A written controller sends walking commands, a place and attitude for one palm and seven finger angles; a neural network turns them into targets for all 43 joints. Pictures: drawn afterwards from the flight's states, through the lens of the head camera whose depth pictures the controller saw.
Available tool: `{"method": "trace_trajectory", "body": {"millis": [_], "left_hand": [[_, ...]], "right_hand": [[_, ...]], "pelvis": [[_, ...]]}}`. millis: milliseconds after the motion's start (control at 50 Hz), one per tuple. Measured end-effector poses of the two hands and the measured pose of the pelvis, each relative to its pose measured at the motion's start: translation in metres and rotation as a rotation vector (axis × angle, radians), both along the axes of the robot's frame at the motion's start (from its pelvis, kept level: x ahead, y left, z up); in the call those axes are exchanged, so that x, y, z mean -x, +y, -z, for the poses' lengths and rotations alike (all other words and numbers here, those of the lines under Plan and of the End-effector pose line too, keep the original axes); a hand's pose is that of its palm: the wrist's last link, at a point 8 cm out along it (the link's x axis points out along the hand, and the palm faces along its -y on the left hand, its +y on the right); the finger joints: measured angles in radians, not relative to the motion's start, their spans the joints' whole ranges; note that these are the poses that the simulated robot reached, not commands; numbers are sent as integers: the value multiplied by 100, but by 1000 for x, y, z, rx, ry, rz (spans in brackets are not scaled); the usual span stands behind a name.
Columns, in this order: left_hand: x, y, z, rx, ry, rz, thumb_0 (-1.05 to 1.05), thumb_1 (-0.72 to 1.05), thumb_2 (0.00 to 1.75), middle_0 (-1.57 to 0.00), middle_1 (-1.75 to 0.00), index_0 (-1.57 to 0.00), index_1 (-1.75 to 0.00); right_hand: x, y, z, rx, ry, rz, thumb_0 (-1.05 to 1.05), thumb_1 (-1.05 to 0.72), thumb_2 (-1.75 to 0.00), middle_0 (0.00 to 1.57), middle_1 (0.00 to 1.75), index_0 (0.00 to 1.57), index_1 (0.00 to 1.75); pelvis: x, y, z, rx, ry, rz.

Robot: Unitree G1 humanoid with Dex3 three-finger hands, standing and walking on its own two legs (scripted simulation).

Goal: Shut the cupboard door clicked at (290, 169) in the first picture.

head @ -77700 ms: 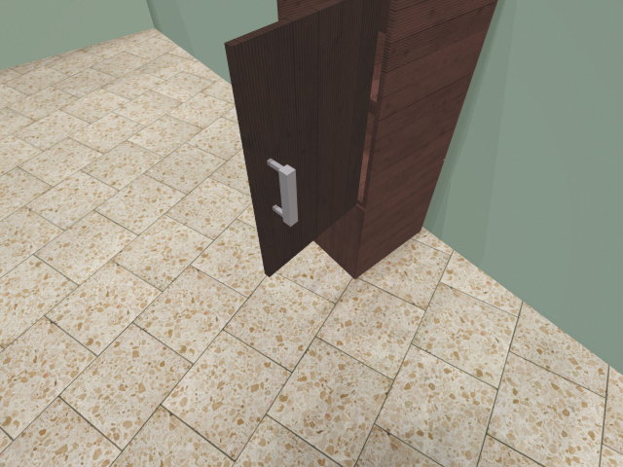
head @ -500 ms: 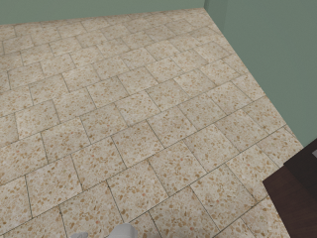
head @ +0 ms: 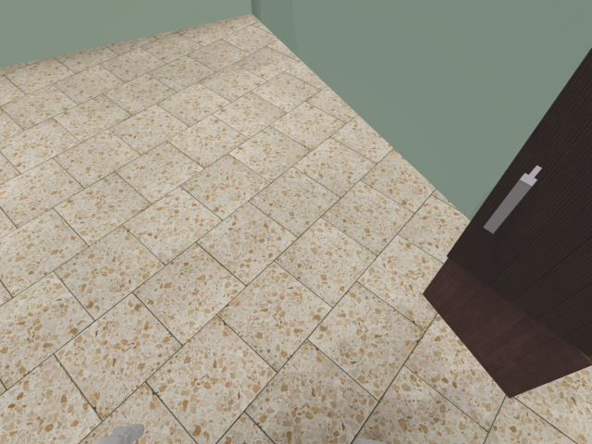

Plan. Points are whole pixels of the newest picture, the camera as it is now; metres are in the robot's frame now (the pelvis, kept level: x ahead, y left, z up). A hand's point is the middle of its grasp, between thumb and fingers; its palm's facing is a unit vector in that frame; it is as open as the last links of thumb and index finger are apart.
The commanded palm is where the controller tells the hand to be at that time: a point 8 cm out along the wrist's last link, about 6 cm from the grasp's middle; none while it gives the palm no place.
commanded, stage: turn to face it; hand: left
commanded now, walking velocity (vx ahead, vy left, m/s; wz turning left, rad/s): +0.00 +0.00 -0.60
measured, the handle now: (512, 199) +0.56 -0.39 -0.05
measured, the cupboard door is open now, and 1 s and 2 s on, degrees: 15 15 15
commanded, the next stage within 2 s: take the last steps up to it in 1.18 s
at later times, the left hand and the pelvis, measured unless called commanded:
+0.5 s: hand (183, 437) +0.15 +0.19 -0.18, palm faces -0.23 -0.96 -0.19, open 7.4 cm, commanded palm none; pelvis +0.03 +0.01 -0.01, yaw -16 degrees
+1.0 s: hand (253, 372) +0.24 +0.08 -0.15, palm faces -0.55 -0.79 -0.28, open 7.3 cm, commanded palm none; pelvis +0.03 -0.02 -0.01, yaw -33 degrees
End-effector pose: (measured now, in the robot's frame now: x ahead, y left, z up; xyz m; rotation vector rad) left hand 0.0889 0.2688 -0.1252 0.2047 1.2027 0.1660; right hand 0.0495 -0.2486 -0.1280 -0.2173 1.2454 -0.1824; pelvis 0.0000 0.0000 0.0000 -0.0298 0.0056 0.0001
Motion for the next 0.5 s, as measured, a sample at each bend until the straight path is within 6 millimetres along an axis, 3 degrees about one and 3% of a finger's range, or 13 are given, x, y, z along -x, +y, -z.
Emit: {"method": "trace_trajectory", "body": {"millis": [100, 220, 360, 500], "left_hand": [[-34, -31, -2, -40, -72, 94, 0, 91, 90, -20, -30, -20, -30], [-37, -55, -10, -30, -29, 151, 0, 91, 90, -20, -30, -20, -30], [-45, -58, 2, 16, 15, 209, 0, 91, 89, -21, -30, -20, -30], [-65, -34, 29, 50, 56, 241, 0, 91, 89, -21, -30, -20, -30]], "right_hand": [[24, -35, 27, -12, 49, 95, 0, -90, -90, 20, 30, 21, 30], [20, -50, 10, -2, 14, 151, 1, -91, -90, 20, 30, 20, 29], [6, -46, -6, 29, -46, 189, 0, -91, -90, 20, 30, 20, 29], [-4, -20, -17, 88, -106, 234, 0, -91, -90, 20, 30, 20, 29]], "pelvis": [[-4, -18, 15, -15, -7, 55], [-5, -24, 0, -43, 2, 124], [-13, -16, -2, -32, 22, 199], [-27, 9, 8, -15, 27, 286]]}}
